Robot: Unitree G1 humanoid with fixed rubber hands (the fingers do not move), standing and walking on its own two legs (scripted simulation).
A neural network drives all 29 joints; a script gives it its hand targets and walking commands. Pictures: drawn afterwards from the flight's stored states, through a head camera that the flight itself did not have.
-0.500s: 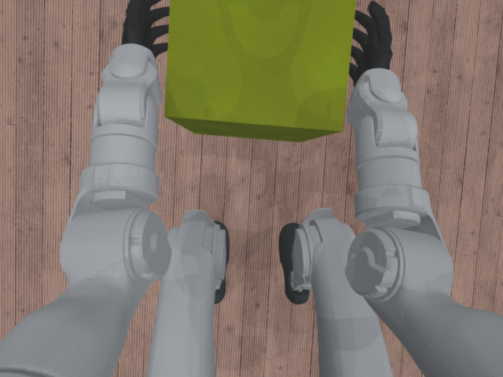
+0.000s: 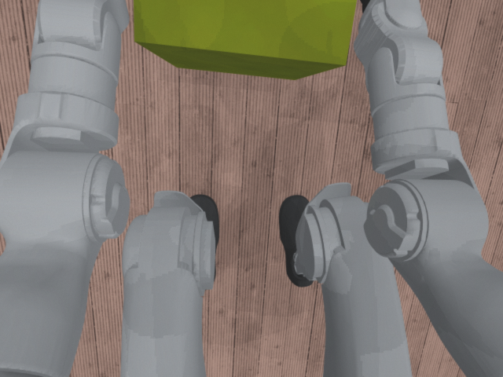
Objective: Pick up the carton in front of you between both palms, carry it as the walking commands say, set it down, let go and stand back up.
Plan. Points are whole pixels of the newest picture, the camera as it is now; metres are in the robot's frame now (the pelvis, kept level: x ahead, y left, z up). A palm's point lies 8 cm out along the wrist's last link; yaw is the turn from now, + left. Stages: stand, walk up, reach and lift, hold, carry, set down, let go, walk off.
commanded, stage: set down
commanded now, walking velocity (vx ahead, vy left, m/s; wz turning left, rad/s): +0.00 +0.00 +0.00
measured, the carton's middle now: out of the picture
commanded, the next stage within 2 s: none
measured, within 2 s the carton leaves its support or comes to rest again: rests again in 0.32 s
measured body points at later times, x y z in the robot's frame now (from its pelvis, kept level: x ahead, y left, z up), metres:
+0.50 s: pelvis -0.01 -0.01 -0.02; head +0.36 +0.03 +0.22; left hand +0.57 +0.17 -0.19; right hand +0.55 -0.13 -0.19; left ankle +0.10 +0.10 -0.35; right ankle +0.10 -0.12 -0.35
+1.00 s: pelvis -0.02 +0.00 -0.03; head +0.35 +0.04 +0.21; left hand +0.57 +0.18 -0.20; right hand +0.55 -0.14 -0.19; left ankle +0.10 +0.10 -0.35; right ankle +0.10 -0.12 -0.35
